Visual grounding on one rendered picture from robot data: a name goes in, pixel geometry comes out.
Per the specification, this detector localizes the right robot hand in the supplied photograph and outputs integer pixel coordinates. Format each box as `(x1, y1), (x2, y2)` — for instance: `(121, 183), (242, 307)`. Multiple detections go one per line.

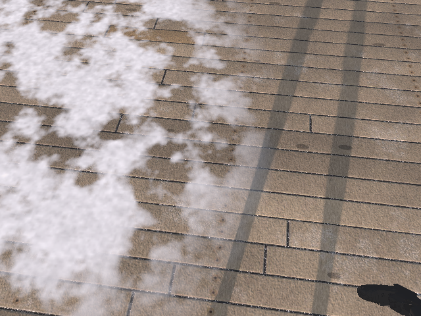
(357, 284), (421, 316)

